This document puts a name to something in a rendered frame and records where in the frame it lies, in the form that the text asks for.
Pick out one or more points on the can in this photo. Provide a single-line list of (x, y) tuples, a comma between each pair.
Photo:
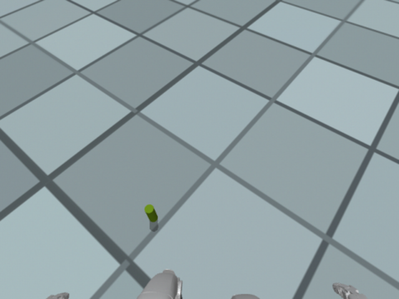
[(150, 211)]

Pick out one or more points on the right robot hand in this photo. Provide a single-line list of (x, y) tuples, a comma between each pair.
[(347, 292)]

